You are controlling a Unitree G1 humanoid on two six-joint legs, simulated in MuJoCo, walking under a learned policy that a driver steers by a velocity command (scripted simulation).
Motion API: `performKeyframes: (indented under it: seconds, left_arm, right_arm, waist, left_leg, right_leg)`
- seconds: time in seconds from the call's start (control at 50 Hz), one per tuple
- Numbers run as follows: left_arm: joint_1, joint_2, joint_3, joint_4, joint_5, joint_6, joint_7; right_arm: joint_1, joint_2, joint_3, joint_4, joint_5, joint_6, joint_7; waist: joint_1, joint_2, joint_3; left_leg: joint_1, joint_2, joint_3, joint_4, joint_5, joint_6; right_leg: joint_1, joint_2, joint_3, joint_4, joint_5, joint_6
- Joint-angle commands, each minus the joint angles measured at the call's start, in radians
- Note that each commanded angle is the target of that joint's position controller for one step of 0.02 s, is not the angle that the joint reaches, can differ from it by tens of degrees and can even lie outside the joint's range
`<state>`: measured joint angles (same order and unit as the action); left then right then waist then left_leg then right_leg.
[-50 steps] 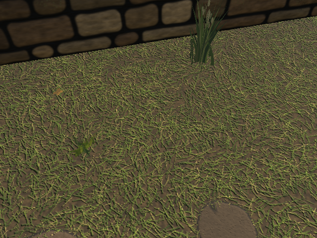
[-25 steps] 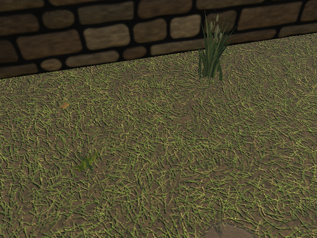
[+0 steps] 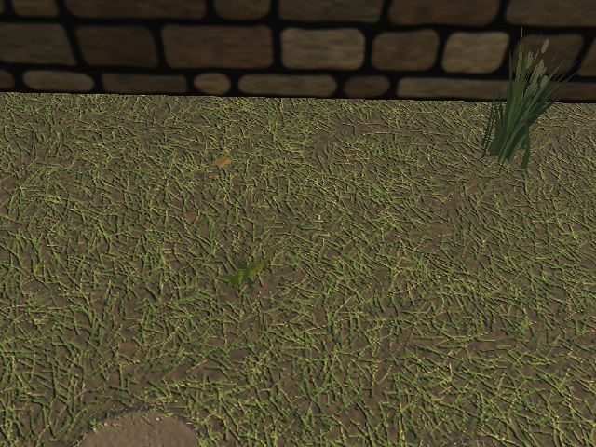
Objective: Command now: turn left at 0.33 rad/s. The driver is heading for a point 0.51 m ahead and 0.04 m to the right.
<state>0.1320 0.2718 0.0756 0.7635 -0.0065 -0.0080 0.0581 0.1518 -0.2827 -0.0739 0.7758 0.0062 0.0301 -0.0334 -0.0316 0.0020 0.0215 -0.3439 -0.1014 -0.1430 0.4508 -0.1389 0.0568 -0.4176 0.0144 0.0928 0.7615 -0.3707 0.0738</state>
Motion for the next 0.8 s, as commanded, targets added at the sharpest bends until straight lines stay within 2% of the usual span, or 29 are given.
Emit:
performKeyframes:
  seconds: [0.02,0.04,0.08,0.1,0.12,0.14,0.16,0.18,0.22,0.28,0.32,0.34,0.38,0.42,0.44,0.46,0.48,0.5,0.52,0.54,0.56,0.6,0.64,0.68,0.72,0.74,0.76,0.78,0.8]
  left_arm:
    - [0.034,0.086,0.018,-0.046,-0.004,-0.019,-0.015]
    - [0.049,0.080,0.017,-0.039,-0.003,-0.024,-0.022]
    - [0.104,0.066,0.013,-0.015,0.007,-0.033,-0.036]
    - [0.145,0.098,0.016,-0.012,0.026,-0.036,-0.034]
    - [0.190,0.175,0.030,-0.003,0.044,-0.034,-0.035]
    - [0.186,0.225,0.046,-0.002,0.058,-0.044,-0.041]
    - [0.131,0.187,0.037,-0.013,0.042,-0.058,-0.033]
    - [0.094,0.155,0.028,-0.014,0.020,-0.064,-0.025]
    - [0.124,0.134,0.022,-0.002,-0.004,-0.069,-0.022]
    - [0.187,0.106,0.013,0.023,0.004,-0.071,-0.023]
    - [0.202,0.113,0.014,0.036,0.006,-0.064,-0.022]
    - [0.222,0.131,0.017,0.045,0.006,-0.060,-0.025]
    - [0.242,0.160,0.024,0.058,0.003,-0.052,-0.032]
    - [0.207,0.158,0.020,0.054,-0.010,-0.045,-0.034]
    - [0.202,0.142,0.013,0.056,-0.011,-0.043,-0.035]
    - [0.222,0.114,0.002,0.067,-0.002,-0.047,-0.037]
    - [0.236,0.065,-0.016,0.057,0.029,-0.054,-0.039]
    - [0.325,-0.015,-0.038,0.057,0.024,-0.058,-0.030]
    - [0.260,0.048,-0.028,0.052,0.014,-0.046,-0.019]
    - [0.213,0.095,-0.013,0.039,0.000,-0.033,-0.013]
    - [0.212,0.100,-0.007,0.053,-0.001,-0.019,-0.006]
    - [0.220,0.094,-0.001,0.065,0.008,0.000,0.002]
    - [0.230,0.055,-0.009,0.082,0.007,0.001,0.002]
    - [0.215,0.041,-0.013,0.092,0.006,0.000,-0.002]
    - [0.216,0.038,-0.014,0.107,0.008,0.001,-0.007]
    - [0.200,0.050,-0.014,0.106,0.019,0.003,-0.010]
    - [0.182,0.082,-0.010,0.096,0.029,0.006,-0.010]
    - [0.159,0.136,-0.001,0.085,0.021,0.009,-0.009]
    - [0.129,0.149,0.007,0.100,0.007,0.008,-0.013]
  right_arm:
    - [-0.019,-0.145,-0.031,-0.063,-0.003,0.000,-0.003]
    - [-0.027,-0.141,-0.027,-0.065,0.000,0.004,-0.003]
    - [0.004,-0.104,-0.010,-0.052,0.006,0.008,-0.007]
    - [0.023,-0.069,0.003,-0.048,-0.003,0.002,-0.004]
    - [0.005,-0.045,0.005,-0.067,0.005,-0.012,-0.003]
    - [-0.064,-0.110,-0.014,-0.103,0.010,-0.035,-0.001]
    - [-0.048,-0.152,-0.029,-0.090,0.015,-0.049,0.004]
    - [0.004,-0.154,-0.035,-0.056,0.008,-0.053,0.011]
    - [0.009,-0.118,-0.030,-0.031,-0.006,-0.061,0.022]
    - [-0.062,-0.044,-0.009,-0.037,-0.001,-0.078,0.028]
    - [-0.097,-0.006,0.007,-0.046,-0.002,-0.085,0.029]
    - [-0.111,-0.006,0.010,-0.051,-0.002,-0.086,0.031]
    - [-0.102,-0.034,0.006,-0.054,0.004,-0.085,0.036]
    - [-0.041,-0.060,-0.002,-0.037,0.009,-0.083,0.039]
    - [-0.001,-0.077,-0.010,-0.020,0.004,-0.080,0.036]
    - [0.037,-0.103,-0.016,-0.015,-0.001,-0.077,0.026]
    - [0.107,-0.166,-0.027,-0.013,-0.015,-0.073,0.015]
    - [0.112,-0.183,-0.026,0.010,-0.018,-0.058,0.011]
    - [0.123,-0.093,-0.006,0.017,-0.012,-0.053,0.018]
    - [0.096,-0.075,0.004,0.020,-0.018,-0.056,0.024]
    - [0.062,-0.085,0.004,0.019,-0.023,-0.059,0.027]
    - [-0.020,-0.081,0.010,0.013,-0.018,-0.067,0.026]
    - [-0.061,-0.066,0.014,0.023,-0.024,-0.065,0.021]
    - [-0.072,-0.064,0.016,0.036,-0.025,-0.060,0.018]
    - [-0.079,-0.060,0.019,0.053,-0.011,-0.055,0.020]
    - [-0.051,-0.047,0.024,0.071,-0.004,-0.056,0.024]
    - [-0.023,-0.031,0.029,0.087,-0.009,-0.060,0.029]
    - [-0.001,-0.036,0.027,0.091,-0.020,-0.062,0.034]
    - [0.013,-0.028,0.027,0.098,-0.021,-0.059,0.032]
  waist:
    - [0.007,0.160,-0.103]
    - [0.019,0.153,-0.101]
    - [0.048,0.119,-0.119]
    - [0.052,0.020,-0.112]
    - [0.048,-0.177,-0.083]
    - [0.076,-0.255,0.018]
    - [0.042,-0.212,0.067]
    - [0.011,-0.187,0.060]
    - [0.030,-0.145,0.038]
    - [0.071,-0.124,0.044]
    - [0.089,-0.148,0.033]
    - [0.100,-0.164,0.024]
    - [0.098,-0.178,0.007]
    - [0.052,-0.167,-0.012]
    - [0.030,-0.143,-0.027]
    - [0.013,-0.109,-0.054]
    - [0.004,0.015,-0.152]
    - [0.053,0.243,-0.231]
    - [0.003,0.208,-0.206]
    - [0.003,0.182,-0.140]
    - [0.015,0.152,-0.125]
    - [0.050,0.133,-0.083]
    - [0.070,0.130,-0.075]
    - [0.070,0.127,-0.078]
    - [0.086,0.107,-0.076]
    - [0.084,0.083,-0.065]
    - [0.069,0.049,-0.052]
    - [0.030,-0.021,-0.018]
    - [0.010,-0.095,0.006]
  left_leg:
    - [0.088,0.252,-0.299,-0.147,-0.066,0.157]
    - [0.083,0.244,-0.298,-0.130,-0.059,0.145]
    - [0.000,0.175,-0.249,-0.105,-0.336,0.079]
    - [-0.119,0.111,-0.181,0.025,-0.450,0.024]
    - [-0.263,-0.035,0.027,0.262,-0.452,-0.021]
    - [-0.357,0.007,0.004,0.418,-0.415,-0.030]
    - [-0.384,0.046,-0.024,0.505,-0.328,-0.029]
    - [-0.393,0.069,0.004,0.542,-0.255,-0.042]
    - [-0.407,0.105,0.063,0.571,-0.155,-0.064]
    - [-0.346,0.118,0.128,0.441,-0.074,-0.082]
    - [-0.220,0.111,0.155,0.277,-0.057,-0.093]
    - [-0.163,0.102,0.166,0.224,-0.066,-0.097]
    - [-0.077,0.092,0.173,0.160,-0.083,-0.092]
    - [0.045,0.086,0.166,0.038,0.010,-0.064]
    - [0.129,0.079,0.162,-0.034,0.059,-0.048]
    - [0.241,0.126,0.109,-0.084,0.149,-0.028]
    - [0.415,0.280,-0.046,-0.038,0.461,0.010]
    - [0.490,0.418,-0.185,-0.028,0.517,0.153]
    - [0.414,0.426,-0.254,-0.089,0.380,0.206]
    - [0.362,0.406,-0.234,-0.116,0.300,0.198]
    - [0.323,0.385,-0.208,-0.126,0.250,0.179]
    - [0.213,0.356,-0.141,-0.156,0.236,0.158]
    - [0.129,0.307,-0.060,-0.161,0.255,0.144]
    - [0.097,0.277,-0.014,-0.151,0.258,0.142]
    - [0.076,0.255,0.007,-0.126,0.179,0.125]
    - [0.062,0.233,0.012,-0.125,0.085,0.091]
    - [0.040,0.208,0.015,-0.118,-0.036,0.047]
    - [0.029,0.154,0.050,-0.110,-0.143,0.012]
    - [0.061,0.113,0.093,-0.101,-0.136,-0.010]
  right_leg:
    - [0.073,0.003,-0.032,-0.098,0.021,-0.011]
    - [0.113,0.005,-0.042,-0.173,0.060,-0.025]
    - [0.281,-0.002,-0.072,-0.349,0.144,-0.070]
    - [0.367,-0.135,0.062,-0.406,0.029,-0.119]
    - [0.357,-0.284,0.305,-0.521,-0.250,-0.227]
    - [0.240,-0.397,0.540,-0.636,-0.438,-0.334]
    - [0.228,-0.377,0.509,-0.648,-0.411,-0.323]
    - [0.264,-0.326,0.418,-0.641,-0.326,-0.282]
    - [0.320,-0.275,0.304,-0.639,-0.196,-0.246]
    - [0.316,-0.210,0.150,-0.626,0.053,-0.238]
    - [0.279,-0.176,0.066,-0.593,0.214,-0.235]
    - [0.266,-0.178,0.053,-0.576,0.257,-0.241]
    - [0.251,-0.205,0.067,-0.537,0.310,-0.255]
    - [0.230,-0.218,0.087,-0.488,0.343,-0.236]
    - [0.217,-0.202,0.085,-0.450,0.350,-0.210]
    - [0.187,-0.169,0.056,-0.393,0.344,-0.163]
    - [0.111,-0.101,-0.017,-0.227,0.196,-0.100]
    - [0.009,-0.048,-0.072,-0.110,-0.068,-0.043]
    - [-0.010,-0.061,-0.041,-0.020,-0.221,-0.009]
    - [-0.056,-0.065,-0.037,0.066,-0.263,0.001]
    - [-0.064,-0.075,-0.030,0.126,-0.255,0.006]
    - [-0.021,-0.103,-0.015,0.117,-0.164,0.013]
    - [0.076,-0.095,-0.039,0.033,-0.089,0.014]
    - [0.159,-0.078,-0.069,-0.081,0.007,0.007]
    - [0.256,-0.059,-0.094,-0.248,0.178,-0.010]
    - [0.299,-0.064,-0.082,-0.322,0.275,-0.022]
    - [0.333,-0.105,-0.035,-0.343,0.355,-0.038]
    - [0.306,-0.133,-0.022,-0.325,0.386,-0.064]
    - [0.236,-0.109,-0.037,-0.304,0.278,-0.088]
